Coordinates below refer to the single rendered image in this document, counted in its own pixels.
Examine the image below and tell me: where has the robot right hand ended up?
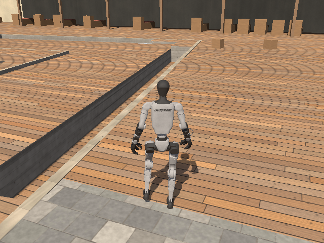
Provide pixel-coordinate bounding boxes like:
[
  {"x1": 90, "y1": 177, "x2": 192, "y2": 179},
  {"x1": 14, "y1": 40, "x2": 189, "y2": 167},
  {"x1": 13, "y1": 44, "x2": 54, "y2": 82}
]
[{"x1": 180, "y1": 139, "x2": 192, "y2": 149}]

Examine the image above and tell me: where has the humanoid robot head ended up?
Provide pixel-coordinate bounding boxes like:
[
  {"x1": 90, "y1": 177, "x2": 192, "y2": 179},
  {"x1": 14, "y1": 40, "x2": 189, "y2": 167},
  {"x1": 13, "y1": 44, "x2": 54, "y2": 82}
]
[{"x1": 155, "y1": 80, "x2": 172, "y2": 104}]

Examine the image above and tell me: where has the robot left forearm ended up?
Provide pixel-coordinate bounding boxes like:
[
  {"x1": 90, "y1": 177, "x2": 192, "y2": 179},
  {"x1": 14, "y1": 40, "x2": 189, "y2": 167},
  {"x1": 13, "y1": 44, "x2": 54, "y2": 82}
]
[{"x1": 132, "y1": 122, "x2": 143, "y2": 144}]

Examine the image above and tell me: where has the right robot foot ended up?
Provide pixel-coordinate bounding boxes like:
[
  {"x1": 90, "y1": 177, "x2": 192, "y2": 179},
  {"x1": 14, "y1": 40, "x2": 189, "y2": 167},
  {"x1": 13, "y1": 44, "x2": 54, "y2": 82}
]
[{"x1": 167, "y1": 196, "x2": 174, "y2": 209}]

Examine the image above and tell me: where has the robot right forearm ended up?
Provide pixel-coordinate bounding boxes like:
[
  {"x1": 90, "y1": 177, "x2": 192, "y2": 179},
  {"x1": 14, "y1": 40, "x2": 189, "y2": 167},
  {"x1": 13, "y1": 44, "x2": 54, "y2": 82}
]
[{"x1": 182, "y1": 122, "x2": 191, "y2": 141}]

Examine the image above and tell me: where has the right robot upper arm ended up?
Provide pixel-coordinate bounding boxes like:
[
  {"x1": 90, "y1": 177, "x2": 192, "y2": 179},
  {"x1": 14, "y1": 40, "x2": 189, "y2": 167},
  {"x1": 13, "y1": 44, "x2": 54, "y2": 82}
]
[{"x1": 173, "y1": 102, "x2": 187, "y2": 130}]

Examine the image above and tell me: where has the left robot upper arm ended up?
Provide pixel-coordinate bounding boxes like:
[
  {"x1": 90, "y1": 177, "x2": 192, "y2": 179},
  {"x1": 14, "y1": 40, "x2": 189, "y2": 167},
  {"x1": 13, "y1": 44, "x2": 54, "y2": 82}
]
[{"x1": 138, "y1": 102, "x2": 152, "y2": 130}]

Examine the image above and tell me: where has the robot left hand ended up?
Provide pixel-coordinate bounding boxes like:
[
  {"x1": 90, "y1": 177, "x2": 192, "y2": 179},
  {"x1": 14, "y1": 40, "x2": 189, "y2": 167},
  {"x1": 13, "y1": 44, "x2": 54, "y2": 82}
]
[{"x1": 131, "y1": 143, "x2": 142, "y2": 155}]

